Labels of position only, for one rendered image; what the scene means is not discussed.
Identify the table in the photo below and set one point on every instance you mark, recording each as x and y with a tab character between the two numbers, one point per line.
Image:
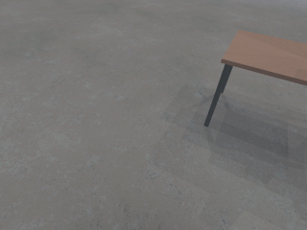
264	54

